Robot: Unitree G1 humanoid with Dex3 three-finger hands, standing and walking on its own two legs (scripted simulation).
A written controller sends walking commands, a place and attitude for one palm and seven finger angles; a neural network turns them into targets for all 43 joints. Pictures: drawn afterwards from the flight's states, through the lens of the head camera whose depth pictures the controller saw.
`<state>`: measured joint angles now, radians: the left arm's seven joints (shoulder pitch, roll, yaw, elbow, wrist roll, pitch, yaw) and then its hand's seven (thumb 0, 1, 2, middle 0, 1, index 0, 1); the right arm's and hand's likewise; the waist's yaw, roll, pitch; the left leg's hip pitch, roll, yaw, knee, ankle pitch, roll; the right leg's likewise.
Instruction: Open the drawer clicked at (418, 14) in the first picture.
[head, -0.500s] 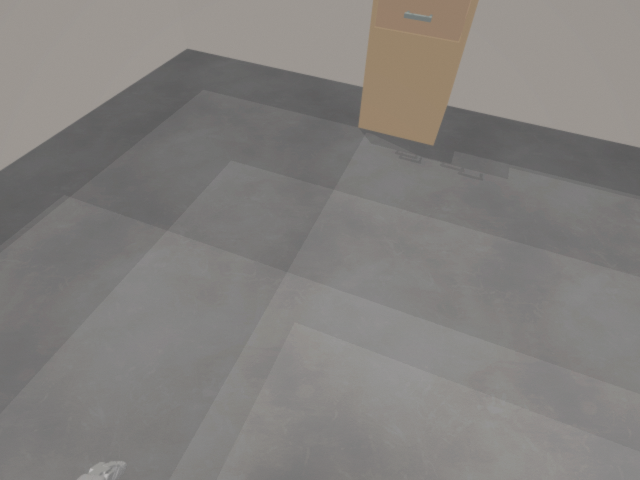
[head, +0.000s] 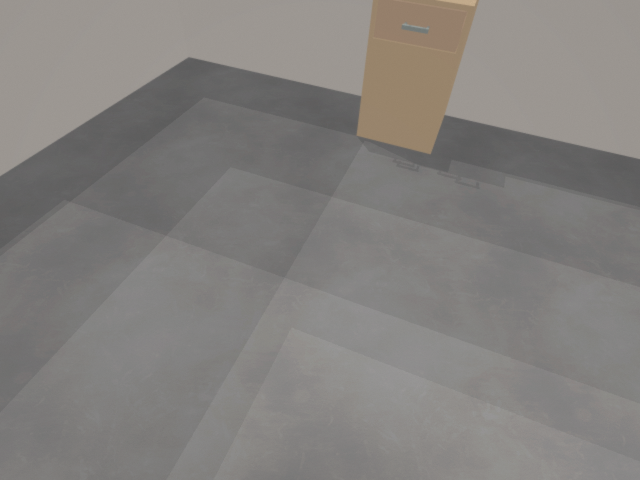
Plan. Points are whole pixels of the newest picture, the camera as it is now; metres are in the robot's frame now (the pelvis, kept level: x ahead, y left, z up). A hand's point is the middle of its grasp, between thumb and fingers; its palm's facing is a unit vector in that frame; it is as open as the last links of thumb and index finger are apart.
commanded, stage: stand and wait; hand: left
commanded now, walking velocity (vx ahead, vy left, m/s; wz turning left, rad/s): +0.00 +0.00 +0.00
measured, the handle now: (415, 27) +1.94 -0.33 -0.14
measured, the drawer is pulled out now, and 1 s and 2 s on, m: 0.00 0.00 0.00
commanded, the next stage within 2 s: look at it before walking up in 0.32 s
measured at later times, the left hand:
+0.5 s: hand out of the picture +0.06 +0.24 -0.15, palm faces -0.04 -0.94 -0.33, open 7.4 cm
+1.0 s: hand out of the picture +0.06 +0.24 -0.16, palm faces -0.04 -0.94 -0.33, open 7.4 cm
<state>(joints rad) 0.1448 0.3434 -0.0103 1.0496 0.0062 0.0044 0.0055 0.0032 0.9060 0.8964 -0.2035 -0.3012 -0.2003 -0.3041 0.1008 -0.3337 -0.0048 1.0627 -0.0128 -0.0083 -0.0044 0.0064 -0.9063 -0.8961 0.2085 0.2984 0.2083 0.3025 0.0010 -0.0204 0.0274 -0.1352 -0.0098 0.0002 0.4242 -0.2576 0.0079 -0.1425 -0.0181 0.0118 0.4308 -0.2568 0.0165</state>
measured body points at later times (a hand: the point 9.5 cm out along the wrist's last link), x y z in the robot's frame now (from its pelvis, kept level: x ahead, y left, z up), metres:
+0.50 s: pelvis -0.02 +0.00 +0.00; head -0.02 +0.00 +0.45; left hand +0.06 +0.29 -0.13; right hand +0.05 -0.30 -0.13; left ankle -0.02 +0.11 -0.74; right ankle -0.01 -0.13 -0.74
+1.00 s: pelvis -0.01 -0.01 +0.00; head -0.01 +0.00 +0.45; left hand +0.06 +0.29 -0.13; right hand +0.06 -0.31 -0.13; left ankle -0.02 +0.11 -0.74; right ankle -0.01 -0.13 -0.74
